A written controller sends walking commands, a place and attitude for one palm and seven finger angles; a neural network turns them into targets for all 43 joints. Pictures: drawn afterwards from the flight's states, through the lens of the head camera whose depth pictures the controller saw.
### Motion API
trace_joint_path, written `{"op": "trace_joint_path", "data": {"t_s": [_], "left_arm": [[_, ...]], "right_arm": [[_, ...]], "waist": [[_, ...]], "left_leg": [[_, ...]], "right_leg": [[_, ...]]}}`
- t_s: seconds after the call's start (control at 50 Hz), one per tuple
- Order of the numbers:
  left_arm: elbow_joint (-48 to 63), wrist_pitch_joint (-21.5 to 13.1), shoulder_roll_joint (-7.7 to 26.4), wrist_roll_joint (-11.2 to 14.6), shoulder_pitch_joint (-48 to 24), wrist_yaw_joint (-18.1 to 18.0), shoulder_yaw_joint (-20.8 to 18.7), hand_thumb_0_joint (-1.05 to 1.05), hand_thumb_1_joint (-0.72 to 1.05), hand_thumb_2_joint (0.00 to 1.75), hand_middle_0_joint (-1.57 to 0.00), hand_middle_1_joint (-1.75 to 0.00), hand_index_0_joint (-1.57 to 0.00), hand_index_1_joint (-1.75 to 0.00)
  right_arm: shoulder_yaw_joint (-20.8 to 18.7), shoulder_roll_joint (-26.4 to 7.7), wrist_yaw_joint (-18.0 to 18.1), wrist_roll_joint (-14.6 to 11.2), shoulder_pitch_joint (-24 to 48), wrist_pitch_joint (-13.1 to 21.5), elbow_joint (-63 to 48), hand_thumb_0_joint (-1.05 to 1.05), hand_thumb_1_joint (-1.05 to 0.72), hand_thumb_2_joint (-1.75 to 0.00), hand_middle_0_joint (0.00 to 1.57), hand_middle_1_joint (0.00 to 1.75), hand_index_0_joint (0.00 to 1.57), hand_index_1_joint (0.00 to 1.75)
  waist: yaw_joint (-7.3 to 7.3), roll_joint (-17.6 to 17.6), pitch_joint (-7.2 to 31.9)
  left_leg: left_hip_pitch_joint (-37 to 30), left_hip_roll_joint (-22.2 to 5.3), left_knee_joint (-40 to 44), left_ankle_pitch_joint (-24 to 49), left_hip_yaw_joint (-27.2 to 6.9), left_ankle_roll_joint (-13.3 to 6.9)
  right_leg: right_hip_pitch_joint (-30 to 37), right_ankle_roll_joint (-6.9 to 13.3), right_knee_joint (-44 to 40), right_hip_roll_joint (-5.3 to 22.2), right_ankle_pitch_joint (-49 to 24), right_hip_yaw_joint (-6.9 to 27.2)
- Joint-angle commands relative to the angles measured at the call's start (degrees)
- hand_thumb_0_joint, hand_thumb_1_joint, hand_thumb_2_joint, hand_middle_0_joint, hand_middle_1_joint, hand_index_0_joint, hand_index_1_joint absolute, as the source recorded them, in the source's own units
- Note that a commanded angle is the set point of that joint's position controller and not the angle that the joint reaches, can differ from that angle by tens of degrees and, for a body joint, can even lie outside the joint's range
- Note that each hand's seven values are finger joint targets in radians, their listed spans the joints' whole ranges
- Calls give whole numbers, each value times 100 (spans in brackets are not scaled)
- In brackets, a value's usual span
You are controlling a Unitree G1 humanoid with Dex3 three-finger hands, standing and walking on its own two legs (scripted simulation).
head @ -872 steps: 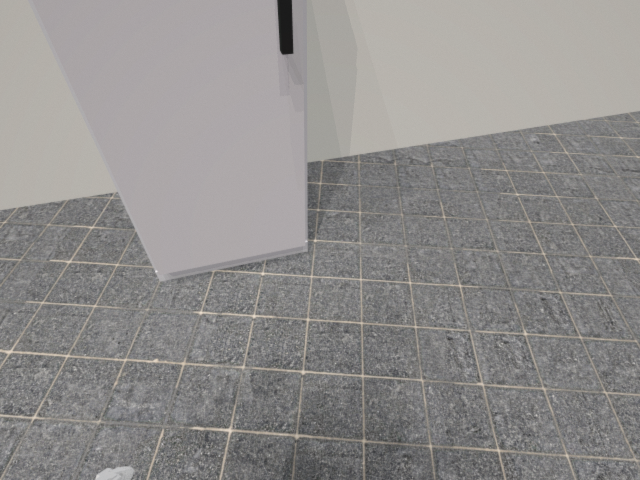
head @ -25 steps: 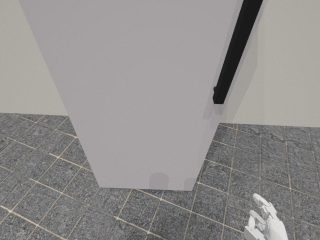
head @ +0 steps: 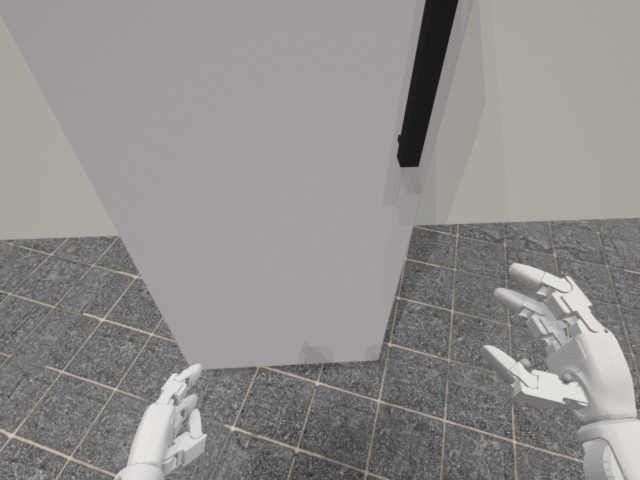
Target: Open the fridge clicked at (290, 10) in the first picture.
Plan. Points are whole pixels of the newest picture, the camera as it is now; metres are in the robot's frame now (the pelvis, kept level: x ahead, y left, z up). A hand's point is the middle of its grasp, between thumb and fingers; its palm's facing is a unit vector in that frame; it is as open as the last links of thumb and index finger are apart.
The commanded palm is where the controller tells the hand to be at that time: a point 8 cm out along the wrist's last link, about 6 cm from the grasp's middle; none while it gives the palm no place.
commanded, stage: raise the hand to about handle height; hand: right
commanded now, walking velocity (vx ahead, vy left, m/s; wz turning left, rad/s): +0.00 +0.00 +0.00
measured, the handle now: (427, 37) +0.55 -0.12 +0.30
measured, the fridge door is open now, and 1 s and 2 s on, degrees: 0 0 0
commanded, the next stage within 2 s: move the hooked fingers beside the handle in 1.44 s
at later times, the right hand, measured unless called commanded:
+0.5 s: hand (600, 272) +0.27 -0.26 +0.19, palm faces +0.04 +0.99 -0.09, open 12.9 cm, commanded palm +0.24 -0.30 +0.21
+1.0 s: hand out of the picture +0.32 -0.28 +0.29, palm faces +0.08 +0.99 -0.09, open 13.9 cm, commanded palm +0.27 -0.31 +0.29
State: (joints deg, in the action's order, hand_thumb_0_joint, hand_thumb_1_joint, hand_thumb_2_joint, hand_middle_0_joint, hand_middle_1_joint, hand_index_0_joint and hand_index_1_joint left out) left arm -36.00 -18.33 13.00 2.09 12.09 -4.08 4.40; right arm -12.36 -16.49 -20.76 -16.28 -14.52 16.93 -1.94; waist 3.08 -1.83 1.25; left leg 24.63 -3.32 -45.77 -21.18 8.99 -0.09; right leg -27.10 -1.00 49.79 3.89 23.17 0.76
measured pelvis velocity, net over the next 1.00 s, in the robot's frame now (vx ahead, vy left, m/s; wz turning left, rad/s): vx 0.03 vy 0.00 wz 0.02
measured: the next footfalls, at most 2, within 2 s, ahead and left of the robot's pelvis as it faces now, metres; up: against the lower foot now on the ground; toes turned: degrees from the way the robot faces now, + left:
none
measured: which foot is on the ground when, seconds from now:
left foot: down 0.00-1.00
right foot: down 0.00-1.00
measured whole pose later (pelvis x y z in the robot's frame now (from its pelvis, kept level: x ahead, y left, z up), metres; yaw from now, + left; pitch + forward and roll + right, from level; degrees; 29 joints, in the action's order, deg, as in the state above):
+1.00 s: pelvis +0.03 +0.00 +0.04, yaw +1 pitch -6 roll +0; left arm -37.4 -12.6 16.3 5.4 10.8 -5.3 6.8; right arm -28.4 -32.4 -26.3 -17.4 20.1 -21.9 9.2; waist 4.8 -3.8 0.9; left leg 5.9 -2.6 -25.0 -13.3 7.3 0.1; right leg -6.3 -1.1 26.3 2.9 14.4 -2.1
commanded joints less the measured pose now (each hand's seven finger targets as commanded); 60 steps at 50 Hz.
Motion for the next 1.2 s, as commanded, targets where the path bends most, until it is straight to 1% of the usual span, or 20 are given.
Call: {"op": "trace_joint_path", "data": {"t_s": [0.0,0.04,0.08,0.14,0.22,0.3,0.38,0.44,0.5,0.58,0.64,0.68,0.76,0.88,0.92,0.96,1.04,1.08,1.14,1.18], "left_arm": [[1042,-353,952,87,-564,-199,-381,0,90,90,-20,-30,-20,-30],[1139,-377,882,61,-680,-174,-319,0,90,90,-20,-30,-20,-30],[1171,-466,818,38,-633,-112,-283,0,90,90,-20,-30,-20,-30],[1129,-669,794,-10,-554,-14,-255,0,90,90,-20,-30,-20,-30],[858,-775,942,50,-384,-34,-305,0,90,90,-20,-30,-20,-30],[801,-727,1014,133,-441,-209,-305,0,90,90,-20,-30,-20,-30],[855,-638,931,110,-571,-275,-227,0,90,90,-20,-30,-20,-30],[829,-568,889,93,-656,-262,-162,0,90,90,-20,-30,-20,-30],[776,-453,867,149,-718,-249,-120,0,90,90,-20,-30,-20,-30],[796,-220,904,229,-775,-241,-87,0,90,90,-20,-30,-20,-30],[925,-67,892,253,-922,-220,-55,0,90,90,-20,-30,-20,-30],[1011,-7,877,223,-998,-207,-50,0,90,90,-20,-30,-20,-30],[1012,82,822,202,-1104,-182,11,0,90,90,-20,-30,-20,-30],[823,212,938,311,-1128,-190,-15,0,90,90,-20,-30,-20,-30],[860,222,977,355,-1159,-183,-30,0,90,90,-20,-30,-20,-30],[897,249,989,366,-1132,-150,-43,0,90,90,-20,-30,-20,-30],[1113,341,988,340,-1226,-65,-64,0,90,90,-20,-30,-20,-30],[1209,347,967,312,-1275,-43,-85,0,90,90,-20,-30,-20,-30],[1226,336,919,267,-1290,-32,-85,0,90,90,-20,-30,-20,-30],[1150,328,923,274,-1246,-55,-102,0,90,90,-20,-30,-20,-30]], "right_arm": [[-1005,-1348,-177,-201,604,-825,-335,0,-11,-56,26,81,26,81],[-1476,-1473,-60,-486,464,-1071,-483,0,-6,-54,26,84,26,84],[-1799,-1534,102,-695,524,-1024,-1080,0,-1,-52,26,87,26,87],[-1483,-1228,297,-662,692,-784,-1785,0,6,-49,27,92,27,92],[-953,-1032,251,-373,1182,-903,-1524,0,15,-45,27,98,27,98],[-1076,-1465,78,-258,1918,-1388,-1388,0,24,-41,28,103,28,103],[-1662,-2035,113,-304,2512,-1577,-1771,0,34,-37,29,110,29,110],[-1854,-2126,96,-426,2767,-1660,-1740,0,41,-34,29,114,29,114],[-1694,-1974,-33,-459,3101,-1972,-1270,0,48,-31,30,118,30,118],[-1452,-1974,-263,-326,3421,-2685,-672,0,50,-30,30,120,30,120],[-1591,-2287,-335,-243,3842,-3019,-762,0,50,-30,30,120,30,120],[-1934,-2672,-354,-268,4189,-3032,-1091,0,50,-30,30,120,30,120],[-2351,-3060,-332,-390,4611,-2910,-1215,0,50,-30,30,120,30,120],[-1973,-2973,-529,-276,5124,-3464,143,0,50,-30,30,120,30,120],[-1777,-3012,-586,-161,5553,-3656,163,0,50,-30,30,120,30,120],[-1600,-2833,-673,-161,5235,-3782,504,0,50,-30,30,120,30,120],[-2035,-3111,-804,-329,4780,-3634,39,0,50,-30,30,120,30,120],[-2401,-3366,-729,-415,4863,-3428,-523,0,50,-30,30,120,30,120],[-2762,-3584,-486,-470,4775,-3232,-794,0,50,-30,30,120,30,120],[-2637,-3394,-354,-413,4916,-3252,-716,0,50,-30,30,120,30,120]], "waist": [[-34,121,598],[189,270,898],[250,196,1191],[176,-59,1094],[-102,-286,426],[-62,-273,135],[91,-397,577],[141,-430,697],[96,-716,430],[56,-379,169],[101,-172,407],[154,-235,898],[178,-247,1162],[83,-345,418],[52,-442,474],[50,-113,450],[197,224,1066],[257,59,1399],[326,3,1254],[251,-354,971]], "left_leg": [[-509,163,1372,-313,-718,-49],[-942,187,1326,10,-597,-74],[-1142,211,1263,469,-488,-81],[-1134,286,1260,1020,-428,-108],[-797,289,1459,753,-411,-74],[-876,278,1760,311,-467,-73],[-1344,284,1864,735,-453,-113],[-1597,328,1941,1174,-442,-138],[-1564,318,2040,1411,-453,-143],[-1548,287,2216,1430,-468,-124],[-1698,288,2275,1543,-487,-127],[-1897,279,2252,1796,-486,-138],[-2101,300,2343,1998,-502,-149],[-1711,199,2552,1716,-599,-125],[-1669,179,2553,1596,-593,-122],[-1630,161,2534,1576,-644,-105],[-1944,161,2387,1896,-697,-93],[-2119,169,2314,2067,-666,-112],[-2093,194,2372,1912,-672,-124],[-1936,192,2415,1826,-651,-143]], "right_leg": [[165,199,-1449,-341,-176,24],[287,165,-1580,-341,-514,47],[521,139,-1659,-316,-873,20],[828,121,-1758,-285,-1264,-26],[961,127,-1981,-230,-875,-7],[1097,182,-2273,-252,-462,45],[1536,173,-2424,-281,-965,83],[1772,146,-2479,-285,-1372,72],[1852,121,-2586,-302,-1445,27],[1805,159,-2720,-300,-1362,-14],[1938,190,-2711,-327,-1526,-17],[2184,212,-2677,-371,-1779,-18],[2349,229,-2674,-400,-1975,-51],[2127,251,-2776,-387,-1631,-99],[2184,245,-2814,-390,-1578,-66],[2104,258,-2753,-381,-1551,-56],[2187,274,-2573,-409,-1840,-93],[2308,285,-2577,-434,-1997,-113],[2227,281,-2586,-397,-1950,-157],[2224,270,-2678,-373,-1872,-178]]}}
